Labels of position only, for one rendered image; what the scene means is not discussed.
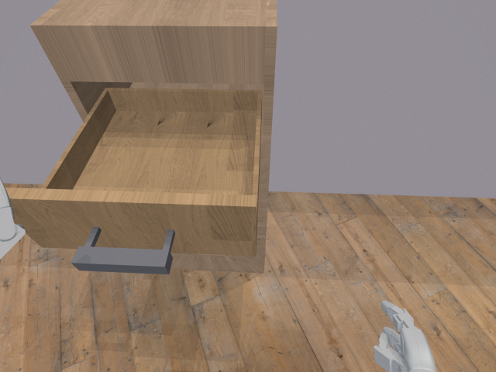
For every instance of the right robot hand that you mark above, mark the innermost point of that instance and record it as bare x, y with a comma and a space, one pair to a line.
410, 351

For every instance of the drawer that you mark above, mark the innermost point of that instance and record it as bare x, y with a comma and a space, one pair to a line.
146, 160

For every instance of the cabinet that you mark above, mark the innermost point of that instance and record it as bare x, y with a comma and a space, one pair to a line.
170, 44

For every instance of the left robot hand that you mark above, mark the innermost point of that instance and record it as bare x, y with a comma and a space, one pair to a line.
10, 233

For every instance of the handle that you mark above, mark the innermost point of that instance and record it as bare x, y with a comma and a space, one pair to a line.
123, 260

